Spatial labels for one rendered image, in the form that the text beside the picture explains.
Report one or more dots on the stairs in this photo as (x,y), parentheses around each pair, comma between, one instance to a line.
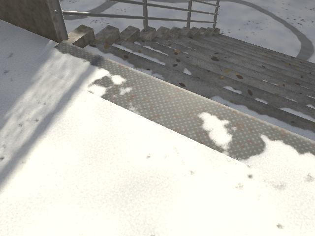
(263,83)

